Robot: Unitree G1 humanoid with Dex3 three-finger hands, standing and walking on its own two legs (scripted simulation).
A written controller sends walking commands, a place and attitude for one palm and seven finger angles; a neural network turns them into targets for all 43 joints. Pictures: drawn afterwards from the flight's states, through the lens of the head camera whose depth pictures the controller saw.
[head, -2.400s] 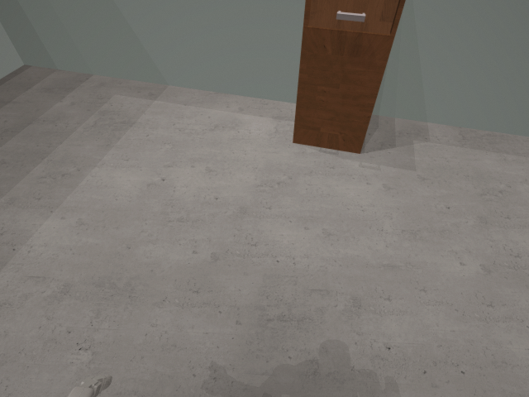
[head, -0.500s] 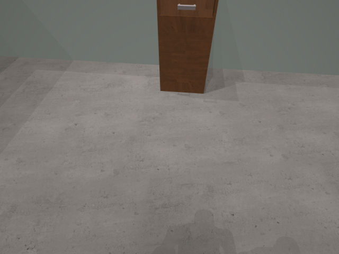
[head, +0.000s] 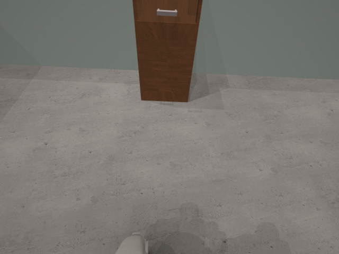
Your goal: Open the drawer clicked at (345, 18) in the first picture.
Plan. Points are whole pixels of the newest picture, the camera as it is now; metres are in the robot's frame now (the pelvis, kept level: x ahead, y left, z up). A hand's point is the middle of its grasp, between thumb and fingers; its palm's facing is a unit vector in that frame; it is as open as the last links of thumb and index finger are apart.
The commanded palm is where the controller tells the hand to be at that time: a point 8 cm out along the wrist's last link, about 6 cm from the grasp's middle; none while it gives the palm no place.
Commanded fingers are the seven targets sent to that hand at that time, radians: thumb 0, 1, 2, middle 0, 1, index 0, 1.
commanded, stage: walk to a spot facing it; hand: left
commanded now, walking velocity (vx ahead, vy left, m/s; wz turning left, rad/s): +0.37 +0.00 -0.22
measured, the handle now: (167, 11) +1.38 +0.16 -0.01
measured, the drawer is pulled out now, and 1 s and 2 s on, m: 0.00 0.00 0.00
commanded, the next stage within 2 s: turn to face it in 1.10 s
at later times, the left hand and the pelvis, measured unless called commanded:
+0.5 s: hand (110, 191) +0.31 +0.22 -0.17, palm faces -0.16 -0.98 -0.14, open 7.4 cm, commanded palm none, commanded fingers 0.00 0.90 0.90 -0.20 -0.30 -0.20 -0.30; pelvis +0.21 +0.06 +0.01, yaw -11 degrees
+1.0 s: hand (145, 142) +0.52 +0.15 -0.17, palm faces -0.25 -0.94 -0.22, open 7.2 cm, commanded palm none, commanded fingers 0.00 0.90 0.90 -0.20 -0.30 -0.20 -0.30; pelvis +0.43 -0.03 +0.00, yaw -17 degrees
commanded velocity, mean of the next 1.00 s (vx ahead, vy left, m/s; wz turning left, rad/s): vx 0.36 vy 0.00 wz -0.24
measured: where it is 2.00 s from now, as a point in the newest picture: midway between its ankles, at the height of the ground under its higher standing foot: (185, 187)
